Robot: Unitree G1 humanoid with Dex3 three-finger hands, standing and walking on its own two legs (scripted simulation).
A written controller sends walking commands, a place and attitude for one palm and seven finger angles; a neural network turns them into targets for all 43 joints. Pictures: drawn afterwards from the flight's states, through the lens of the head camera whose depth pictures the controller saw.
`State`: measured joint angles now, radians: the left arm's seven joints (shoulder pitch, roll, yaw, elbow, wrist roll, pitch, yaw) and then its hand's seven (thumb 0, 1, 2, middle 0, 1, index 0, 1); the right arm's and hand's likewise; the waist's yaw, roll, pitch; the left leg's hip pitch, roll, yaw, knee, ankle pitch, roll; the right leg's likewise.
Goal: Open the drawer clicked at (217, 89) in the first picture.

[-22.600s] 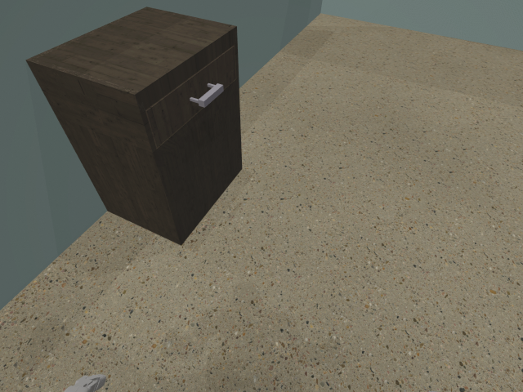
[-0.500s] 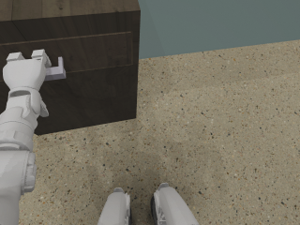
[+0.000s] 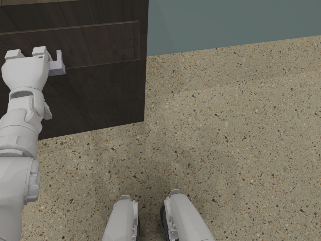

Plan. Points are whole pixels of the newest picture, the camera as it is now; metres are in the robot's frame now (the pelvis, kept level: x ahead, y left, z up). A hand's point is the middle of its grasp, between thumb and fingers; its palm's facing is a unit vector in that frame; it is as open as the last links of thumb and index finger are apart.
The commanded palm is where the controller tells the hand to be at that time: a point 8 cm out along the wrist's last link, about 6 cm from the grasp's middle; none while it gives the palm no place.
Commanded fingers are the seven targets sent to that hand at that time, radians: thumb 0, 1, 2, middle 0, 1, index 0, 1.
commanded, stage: lower the fingers behind the handle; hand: left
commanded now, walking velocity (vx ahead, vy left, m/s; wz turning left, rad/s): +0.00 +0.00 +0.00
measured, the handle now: (35, 63) +0.56 +0.28 -0.01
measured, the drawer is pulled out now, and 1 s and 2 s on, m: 0.00 0.00 0.07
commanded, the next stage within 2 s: close the thumb around the handle in 0.26 s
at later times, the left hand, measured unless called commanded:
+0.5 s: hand (38, 84) +0.51 +0.28 -0.03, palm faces -0.07 -0.01 -1.00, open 13.3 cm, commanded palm +0.51 +0.25 +0.02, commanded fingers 0.00 -0.05 0.49 -0.33 -1.25 -0.33 -1.25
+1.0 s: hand (39, 84) +0.51 +0.28 -0.03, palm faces -0.06 -0.01 -1.00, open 5.7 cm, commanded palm +0.51 +0.25 +0.02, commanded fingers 0.00 0.90 0.90 -0.40 -1.35 -0.40 -1.35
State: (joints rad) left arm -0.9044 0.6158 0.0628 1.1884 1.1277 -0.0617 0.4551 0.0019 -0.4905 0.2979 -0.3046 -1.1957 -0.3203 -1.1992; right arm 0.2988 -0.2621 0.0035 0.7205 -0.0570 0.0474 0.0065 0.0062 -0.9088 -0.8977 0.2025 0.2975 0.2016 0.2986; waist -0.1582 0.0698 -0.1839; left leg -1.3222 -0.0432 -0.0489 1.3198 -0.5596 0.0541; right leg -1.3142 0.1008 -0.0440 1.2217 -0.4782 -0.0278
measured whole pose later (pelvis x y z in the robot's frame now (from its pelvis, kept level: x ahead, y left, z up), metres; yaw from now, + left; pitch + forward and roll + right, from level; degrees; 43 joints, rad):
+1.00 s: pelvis +0.00 +0.00 +0.00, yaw +0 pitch +33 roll -5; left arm -0.90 0.62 0.07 1.17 1.13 -0.07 0.45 0.00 0.69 0.81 -0.38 -1.33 -0.41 -1.33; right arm 0.30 -0.27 0.00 0.72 -0.05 0.04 0.00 0.01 -0.91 -0.90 0.20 0.30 0.20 0.30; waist -0.15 0.07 -0.18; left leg -1.33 -0.04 -0.05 1.33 -0.57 0.05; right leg -1.32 0.10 -0.04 1.23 -0.49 -0.03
